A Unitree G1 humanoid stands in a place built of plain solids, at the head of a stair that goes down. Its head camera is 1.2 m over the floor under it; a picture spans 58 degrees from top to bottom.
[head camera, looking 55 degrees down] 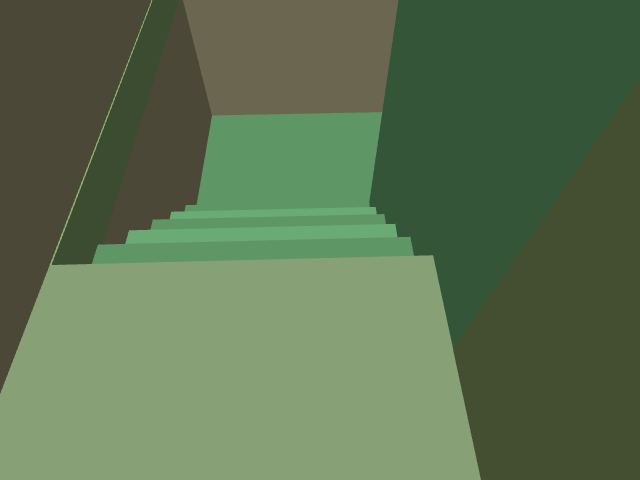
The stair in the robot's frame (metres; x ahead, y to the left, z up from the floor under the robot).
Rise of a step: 0.22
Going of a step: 0.23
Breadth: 1.30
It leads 2 degrees to the left of straight ahead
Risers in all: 6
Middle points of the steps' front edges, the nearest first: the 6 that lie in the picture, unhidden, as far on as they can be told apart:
0.76 0.28 0.00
0.99 0.28 -0.21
1.22 0.29 -0.43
1.45 0.30 -0.65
1.68 0.31 -0.86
1.90 0.31 -1.08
